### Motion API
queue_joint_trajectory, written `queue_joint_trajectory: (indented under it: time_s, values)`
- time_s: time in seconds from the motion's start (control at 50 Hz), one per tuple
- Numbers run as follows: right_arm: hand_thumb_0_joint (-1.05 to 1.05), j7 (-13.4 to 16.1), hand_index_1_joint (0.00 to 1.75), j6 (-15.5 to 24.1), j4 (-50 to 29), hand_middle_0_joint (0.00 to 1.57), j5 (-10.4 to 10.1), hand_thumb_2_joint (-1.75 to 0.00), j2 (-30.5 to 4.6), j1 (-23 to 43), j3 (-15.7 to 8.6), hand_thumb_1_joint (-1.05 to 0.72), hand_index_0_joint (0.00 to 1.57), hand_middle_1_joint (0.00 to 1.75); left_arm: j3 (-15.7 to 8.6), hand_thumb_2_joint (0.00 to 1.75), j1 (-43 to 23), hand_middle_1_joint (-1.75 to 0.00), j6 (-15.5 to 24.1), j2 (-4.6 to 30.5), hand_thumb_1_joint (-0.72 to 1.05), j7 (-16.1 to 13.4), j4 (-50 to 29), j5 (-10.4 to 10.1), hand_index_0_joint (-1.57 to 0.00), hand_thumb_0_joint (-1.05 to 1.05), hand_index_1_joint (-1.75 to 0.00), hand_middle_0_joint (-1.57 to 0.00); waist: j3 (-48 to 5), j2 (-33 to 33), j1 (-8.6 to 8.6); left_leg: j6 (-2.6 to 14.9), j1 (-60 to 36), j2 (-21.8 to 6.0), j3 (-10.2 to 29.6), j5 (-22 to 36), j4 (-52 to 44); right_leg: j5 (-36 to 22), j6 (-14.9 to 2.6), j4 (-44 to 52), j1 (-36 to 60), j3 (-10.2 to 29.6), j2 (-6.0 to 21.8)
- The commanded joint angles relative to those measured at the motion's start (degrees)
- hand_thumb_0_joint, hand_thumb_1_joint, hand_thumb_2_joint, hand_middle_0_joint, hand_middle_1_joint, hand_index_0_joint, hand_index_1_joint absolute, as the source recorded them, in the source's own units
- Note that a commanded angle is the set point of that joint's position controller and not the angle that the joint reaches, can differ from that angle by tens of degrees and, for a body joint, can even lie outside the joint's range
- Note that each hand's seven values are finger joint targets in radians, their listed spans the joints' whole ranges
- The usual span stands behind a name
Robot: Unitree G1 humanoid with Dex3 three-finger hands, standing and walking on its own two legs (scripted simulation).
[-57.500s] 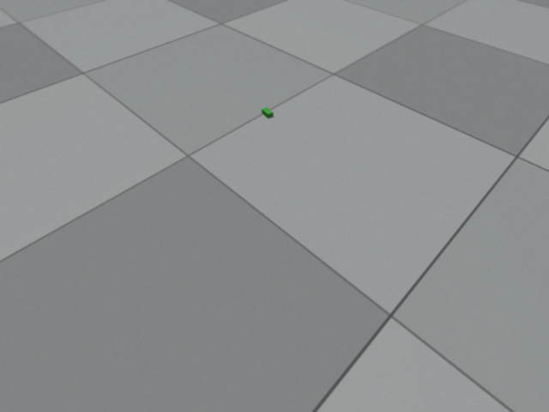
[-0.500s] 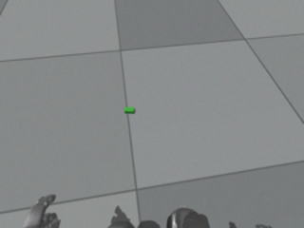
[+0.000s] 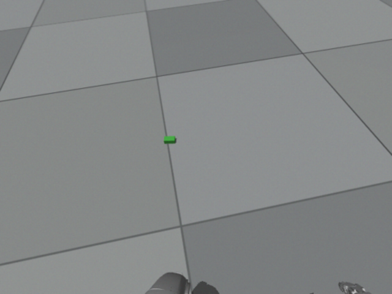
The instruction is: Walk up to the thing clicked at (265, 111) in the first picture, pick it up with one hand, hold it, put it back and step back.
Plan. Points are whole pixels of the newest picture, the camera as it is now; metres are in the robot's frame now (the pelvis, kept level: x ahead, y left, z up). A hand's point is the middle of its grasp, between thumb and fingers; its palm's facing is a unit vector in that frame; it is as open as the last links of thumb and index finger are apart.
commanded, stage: step back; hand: left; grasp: from above
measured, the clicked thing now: (169, 139) +1.09 +0.26 -0.75
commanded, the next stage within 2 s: stand in 1.00 s
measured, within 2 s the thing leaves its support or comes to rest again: neither
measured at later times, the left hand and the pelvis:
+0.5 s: hand out of the picture +0.00 +0.27 -0.14, palm faces +0.11 -0.92 -0.37, open 7.4 cm; pelvis -0.03 +0.00 +0.01, yaw +4 degrees
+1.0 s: hand out of the picture +0.09 +0.29 -0.14, palm faces +0.07 -0.93 -0.36, open 7.4 cm; pelvis +0.01 +0.02 +0.01, yaw +3 degrees
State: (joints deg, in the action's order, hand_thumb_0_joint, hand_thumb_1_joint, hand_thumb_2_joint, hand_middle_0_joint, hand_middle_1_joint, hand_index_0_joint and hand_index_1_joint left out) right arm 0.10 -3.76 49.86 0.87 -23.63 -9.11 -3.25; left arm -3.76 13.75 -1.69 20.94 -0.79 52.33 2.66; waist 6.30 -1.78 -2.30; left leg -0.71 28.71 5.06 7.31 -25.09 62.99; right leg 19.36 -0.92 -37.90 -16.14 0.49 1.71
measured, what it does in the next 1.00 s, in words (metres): steps on the spot: left foot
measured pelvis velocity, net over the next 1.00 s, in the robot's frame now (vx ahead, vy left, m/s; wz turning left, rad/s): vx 0.01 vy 0.02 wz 0.05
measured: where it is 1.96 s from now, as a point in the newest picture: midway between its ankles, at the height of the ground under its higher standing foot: outside the picture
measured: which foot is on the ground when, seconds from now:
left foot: up 0.00-0.10, down 0.12-1.00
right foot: down 0.00-1.00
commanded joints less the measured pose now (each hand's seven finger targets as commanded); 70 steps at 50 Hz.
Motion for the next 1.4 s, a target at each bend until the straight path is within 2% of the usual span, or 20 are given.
queue_joint_trajectory:
  time_s: [0.0, 0.04, 0.08, 0.1, 0.12, 0.14, 0.2, 0.3, 0.32, 0.36, 0.38, 0.48, 0.58, 0.62, 0.64, 0.72, 0.76, 0.86, 1.12, 1.38]
  values:
    - [0.0, 0.0, 0.3, 2.6, -3.1, 0.2, 1.1, -0.9, -9.6, 2.0, -2.7, -0.9, 0.2, 0.3, -4.9, 0.9, -3.5, -0.3, 2.9, 16.8, 0.9, -0.5, -5.7, 0.8, -0.2, 0.0, -0.3, -0.2, -3.7, 12.3, -1.61, -0.72, 0.0, -3.6, -4.1, -3.7, -14.6, 17.8, -9.08, 16.8, 4.7, 13.7, 11.0]
    - [0.0, -0.3, 0.3, 3.5, -1.8, 0.2, 1.1, -0.9, -9.3, 0.9, -2.6, -0.9, 0.2, 0.3, -5.0, 0.9, -4.6, -0.3, 2.5, 17.9, 0.9, -0.1, -5.4, 0.4, -0.2, 0.0, -0.3, -0.2, -3.6, 14.7, -0.68, 0.06, -8.3, -5.4, -6.3, -6.7, -26.4, 19.9, -9.3, 17.7, 0.6, 14.7, 13.1]
    - [0.0, -0.3, 0.3, 4.3, 1.9, 0.2, 1.0, -0.9, -8.8, -3.5, -3.2, -0.9, 0.2, 0.3, -3.7, 0.9, -4.0, -0.3, 1.6, 16.3, 0.9, 0.3, -4.7, 0.0, -0.2, 0.0, -0.3, -0.2, -4.5, 9.7, 1.38, 1.48, -21.2, -2.6, -8.1, 2.1, -40.2, 18.7, -6.55, 12.0, -5.3, 9.3, 9.2]
    - [0.0, 0.0, 0.3, 4.8, 3.0, 0.2, 1.8, -0.9, -10.3, -6.0, -3.9, -0.9, 0.2, 0.3, -2.7, 0.9, -2.5, -0.3, 1.4, 13.0, 0.9, 0.4, -4.5, -0.1, -0.2, 0.0, -0.3, -0.2, -5.6, 3.2, 2.38, 2.91, -27.3, -6.0, -0.6, -1.6, -42.8, 17.6, -4.83, 4.3, -11.5, 6.8, 7.2]
    - [0.0, 0.2, 0.3, 5.3, 2.1, 0.2, 1.9, -0.9, -14.8, -4.2, -4.2, -0.9, 0.2, 0.3, -1.7, 0.9, -4.0, -0.3, 1.7, 9.8, 0.9, 0.7, -5.0, -1.4, -0.2, 0.0, -0.3, -0.2, -4.7, -9.8, 2.72, 8.73, -23.2, -19.1, 22.7, -20.6, -50.3, 14.9, -0.31, -5.3, -18.8, 0.5, 0.3]
    - [0.0, 0.0, 0.3, 5.4, 1.5, 0.2, 1.6, -0.9, -18.3, -2.3, -4.6, -0.9, 0.2, 0.3, -3.6, 0.9, -8.4, -0.3, 1.8, 15.0, 0.9, 0.4, -3.8, -1.1, -0.2, 0.0, -0.3, -0.2, 1.1, -6.9, 4.25, 14.5, -6.8, -24.8, 28.9, -30.6, -54.3, 14.8, 0.06, -12.5, -12.7, 2.5, 1.0]
    - [0.0, 0.1, 0.3, 6.7, 1.0, 0.2, 1.9, -0.9, -12.7, 2.1, -2.6, -0.9, 0.2, 0.3, -3.1, 0.9, -4.5, -0.3, 2.5, 12.8, 0.9, 1.5, -1.5, -1.9, -0.2, 0.0, -0.3, -0.2, 0.4, -3.7, 0.79, 10.7, -9.5, -17.7, 14.5, -14.0, -49.2, 6.2, -0.36, -9.9, -7.8, 2.2, 1.4]
    - [0.0, -0.6, 0.3, 4.8, 1.6, 0.2, 1.5, -0.9, -11.9, 2.0, -2.8, -0.9, 0.2, 0.3, -3.6, 0.9, 0.2, -0.3, 3.3, 11.2, 0.9, 1.5, 1.9, -1.0, -0.2, 0.0, -0.3, -0.2, -1.9, -7.1, -0.35, 6.86, -3.1, -13.3, 4.3, -13.4, -42.8, 1.1, -1.02, 11.2, 10.3, -4.2, -3.2]
    - [0.0, -0.5, 0.3, 4.4, 1.7, 0.2, 1.2, -0.9, -9.5, 0.8, -2.2, -0.9, 0.2, 0.3, -3.9, 0.9, 1.7, -0.3, 3.7, 12.0, 0.9, 1.0, 2.4, -0.5, -0.2, 0.0, -0.3, -0.2, -2.7, -3.0, -1.37, 5.3, -0.1, -11.7, 2.1, -10.6, -36.6, 2.3, -1.59, 14.4, 15.4, -1.1, -2.2]
    - [0.0, 0.3, 0.3, 4.4, 0.4, 0.2, 1.0, -0.9, -7.3, 2.4, -1.7, -0.9, 0.2, 0.3, -5.4, 0.9, 2.5, -0.3, 4.3, 19.7, 0.9, 0.6, 2.1, 0.0, -0.2, 0.0, -0.3, -0.2, -0.5, 11.1, -2.53, 1.87, 7.0, -2.5, -2.3, -8.0, -14.4, 30.8, -10.1, 28.9, 8.2, 31.4, 18.6]
    - [0.0, 0.4, 0.3, 4.6, 1.1, 0.2, 1.0, -0.9, -9.8, 0.9, -2.2, -0.9, 0.2, 0.3, -5.4, 0.9, -1.2, -0.3, 4.7, 19.6, 0.9, 0.5, 0.1, 0.0, -0.2, 0.0, -0.3, -0.2, 2.0, 6.2, -1.02, 1.65, 5.3, -4.9, 1.3, -5.6, -11.0, 28.4, -12.78, 28.5, 4.7, 32.9, 21.1]
    - [0.0, -0.3, 0.3, 5.9, 3.5, 0.2, 0.7, -0.9, -7.7, -3.5, -2.0, -0.9, 0.2, 0.3, -3.8, 0.9, -4.5, -0.3, 5.8, 15.6, 0.9, 0.6, 0.0, -0.6, -0.2, 0.0, -0.3, -0.2, -3.3, 8.9, 1.18, 0.83, -5.5, -6.9, -3.5, -0.4, -20.4, -2.8, -9.29, 20.8, 4.4, 12.5, 13.3]
    - [0.0, 0.2, 0.3, 6.5, 4.9, 0.2, 1.1, -0.9, -7.0, -3.6, -2.6, -0.9, 0.2, 0.3, -1.6, 0.9, -5.6, -0.3, 4.1, 12.6, 0.9, 0.9, -0.1, -1.6, -0.2, 0.0, -0.3, -0.2, -5.8, 6.4, 3.33, 2.09, -22.2, -5.5, -6.9, 16.3, -38.1, -19.7, -4.65, 7.7, -2.8, 4.0, 8.6]
    - [0.0, 0.7, 0.3, 7.1, 3.8, 0.2, 0.9, -0.9, -11.9, -0.7, -3.0, -0.9, 0.2, 0.3, -0.5, 0.9, -4.7, -0.3, 3.3, 9.3, 0.9, 0.9, 0.1, -3.0, -0.2, 0.0, -0.3, -0.2, -8.1, -4.6, 1.83, 8.43, -19.6, -19.6, 11.9, 13.1, -44.1, -1.9, 0.02, -0.4, -4.3, -1.2, 0.1]
    - [0.0, 0.5, 0.3, 6.9, 3.5, 0.2, 0.6, -0.9, -14.0, 1.1, -3.3, -0.9, 0.2, 0.3, -1.3, 0.9, -4.6, -0.3, 2.8, 11.5, 0.9, 0.6, 1.5, -2.8, -0.2, 0.0, -0.3, -0.2, -7.2, -4.8, 1.71, 12.41, -13.9, -22.5, 13.4, 9.9, -44.2, 7.4, -0.32, -1.3, 1.1, -0.9, 0.1]
    - [0.0, 0.5, 0.3, 6.2, 3.9, 0.2, 0.2, -0.9, -10.0, 6.6, -1.7, -0.9, 0.2, 0.3, -0.8, 0.9, -1.7, -0.3, 4.0, 11.9, 0.9, 0.3, 4.3, -2.1, -0.2, 0.0, -0.3, -0.2, -7.6, -4.8, -0.39, 5.34, -13.1, -15.3, 1.6, 19.9, -38.2, -7.9, -1.3, 10.8, 7.3, 1.7, 2.3]
    - [0.0, 0.5, 0.3, 6.1, 4.8, 0.2, -0.2, -0.9, -8.5, 5.8, -1.3, -0.9, 0.2, 0.3, -1.2, 0.9, -4.8, -0.3, 4.4, 13.9, 0.9, 0.4, 4.3, -2.0, -0.2, 0.0, -0.3, -0.2, -8.5, -0.5, 1.73, 2.83, -14.7, -11.3, -2.7, 21.2, -35.7, -15.1, -2.62, 12.4, 7.7, 5.8, 5.4]
    - [0.0, 0.6, 0.3, 6.1, 6.9, 0.2, -0.4, -0.9, -8.0, 7.6, -1.1, -0.9, 0.2, 0.3, -0.7, 0.9, -6.5, -0.3, 4.4, 13.3, 0.9, -0.2, 5.4, -2.4, -0.2, 0.0, -0.3, -0.2, -10.4, 2.4, 1.68, 3.62, -19.8, -11.8, -4.5, 32.4, -34.1, -27.4, -1.62, 12.0, 9.1, 4.4, 5.6]
    - [0.0, 0.3, 0.3, 6.3, 10.1, 0.2, -0.5, -0.9, -8.1, 10.3, 0.2, -0.9, 0.2, 0.3, 0.7, 0.9, -11.0, -0.3, 3.9, 11.2, 0.9, 0.1, 8.1, -2.5, -0.2, 0.0, -0.3, -0.2, -10.8, 0.4, 1.71, 2.41, -26.0, -13.3, -2.7, 35.2, -42.7, -23.1, 0.2, 18.7, 12.1, 3.5, 5.6]
    - [0.0, -0.1, 0.3, 6.0, 12.1, 0.2, -0.3, -0.9, -8.1, 9.0, 0.5, -0.9, 0.2, 0.3, 1.0, 0.9, -11.6, -0.3, 3.8, 11.5, 0.9, 0.6, 9.8, -2.1, -0.2, 0.0, -0.3, -0.2, -7.1, 1.0, 2.47, 1.56, -22.5, -12.5, -2.6, 18.1, -48.4, -11.1, 0.17, 23.5, 10.0, 4.3, 5.8]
